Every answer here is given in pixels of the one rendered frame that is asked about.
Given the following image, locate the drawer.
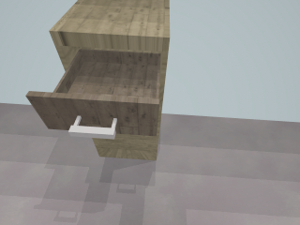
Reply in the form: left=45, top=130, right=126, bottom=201
left=26, top=49, right=161, bottom=137

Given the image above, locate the cabinet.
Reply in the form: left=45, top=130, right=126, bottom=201
left=49, top=0, right=171, bottom=161

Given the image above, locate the handle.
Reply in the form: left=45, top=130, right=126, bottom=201
left=68, top=115, right=117, bottom=140

